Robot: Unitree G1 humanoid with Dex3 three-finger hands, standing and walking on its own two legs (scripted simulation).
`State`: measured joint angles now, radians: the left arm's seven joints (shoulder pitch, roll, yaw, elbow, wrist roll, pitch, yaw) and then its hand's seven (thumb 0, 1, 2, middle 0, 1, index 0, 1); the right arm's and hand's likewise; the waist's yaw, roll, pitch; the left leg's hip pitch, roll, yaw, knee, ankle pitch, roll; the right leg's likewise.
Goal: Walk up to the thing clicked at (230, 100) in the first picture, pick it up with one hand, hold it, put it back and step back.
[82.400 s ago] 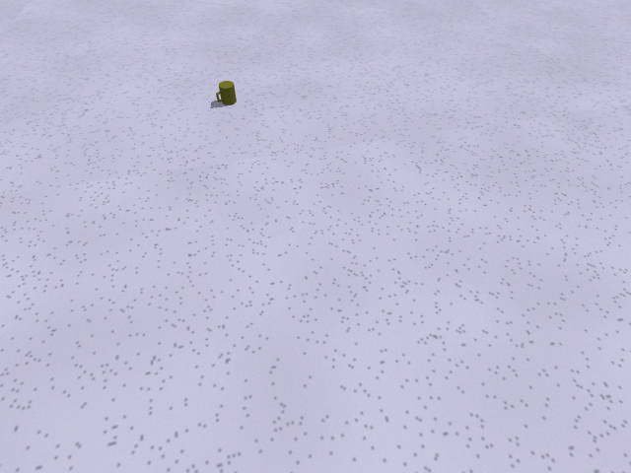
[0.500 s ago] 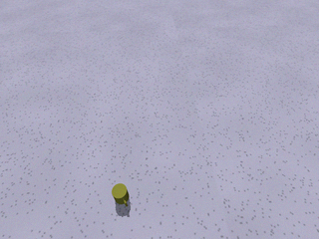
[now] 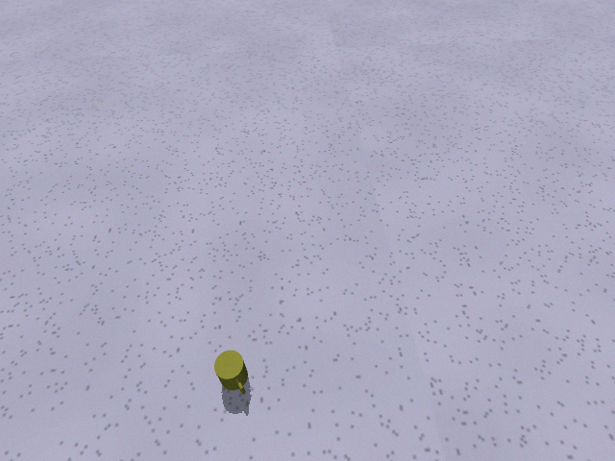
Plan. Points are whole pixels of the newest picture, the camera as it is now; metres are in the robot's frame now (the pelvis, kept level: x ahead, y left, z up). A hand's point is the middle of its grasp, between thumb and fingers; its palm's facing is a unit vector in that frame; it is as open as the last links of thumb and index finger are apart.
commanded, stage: step back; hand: left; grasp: from above
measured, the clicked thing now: (234, 375) +0.46 +0.25 -0.73
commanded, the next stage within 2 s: none
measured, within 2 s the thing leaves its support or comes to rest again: neither
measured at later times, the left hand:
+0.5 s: hand out of the picture +0.04 +0.31 -0.18, palm faces -0.10 -0.93 -0.36, open 7.4 cm
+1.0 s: hand out of the picture -0.07 +0.30 -0.15, palm faces -0.06 -0.91 -0.40, open 7.4 cm
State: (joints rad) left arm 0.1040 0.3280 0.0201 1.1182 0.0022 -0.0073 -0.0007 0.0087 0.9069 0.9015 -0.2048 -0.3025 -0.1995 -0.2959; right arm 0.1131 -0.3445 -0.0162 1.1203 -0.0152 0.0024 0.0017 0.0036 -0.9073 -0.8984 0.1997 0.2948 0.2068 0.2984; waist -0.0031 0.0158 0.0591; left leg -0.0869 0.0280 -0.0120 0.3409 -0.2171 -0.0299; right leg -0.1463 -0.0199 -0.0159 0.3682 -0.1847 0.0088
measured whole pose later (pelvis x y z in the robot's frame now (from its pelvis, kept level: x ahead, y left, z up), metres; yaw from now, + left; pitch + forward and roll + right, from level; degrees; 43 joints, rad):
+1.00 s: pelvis -0.22 +0.04 -0.02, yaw -2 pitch -2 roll +1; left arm 0.12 0.37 0.06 0.76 0.03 0.05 0.01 0.01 0.90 0.90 -0.21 -0.30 -0.20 -0.30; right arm 0.19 -0.41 -0.05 0.89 -0.01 0.03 -0.02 0.00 -0.91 -0.90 0.20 0.29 0.21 0.30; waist 0.00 -0.01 0.16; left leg -0.26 -0.05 -0.05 0.74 -0.45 -0.01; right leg -0.35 -0.02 0.01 0.63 -0.24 -0.01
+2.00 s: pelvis -0.57 +0.01 -0.02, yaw -4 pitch -2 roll -1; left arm 0.17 0.40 0.06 0.84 0.02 0.05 0.01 0.01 0.91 0.90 -0.20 -0.30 -0.20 -0.30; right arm 0.13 -0.39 -0.04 0.83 -0.04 0.04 -0.01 0.01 -0.90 -0.90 0.20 0.30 0.21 0.30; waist 0.02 0.00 0.16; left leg -0.38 0.04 -0.01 0.63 -0.21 0.00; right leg -0.29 0.03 0.07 0.86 -0.50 0.02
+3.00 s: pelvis -0.61 +0.01 -0.02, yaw +0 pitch -3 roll +1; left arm 0.18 0.38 0.03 0.98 0.00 -0.01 0.00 0.01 0.90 0.90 -0.21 -0.30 -0.20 -0.30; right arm 0.14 -0.37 -0.05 1.02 -0.03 -0.01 0.00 0.00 -0.91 -0.90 0.20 0.29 0.21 0.30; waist 0.03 -0.02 0.11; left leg -0.32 0.01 0.01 0.61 -0.25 -0.01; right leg -0.23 -0.04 -0.01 0.65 -0.38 0.00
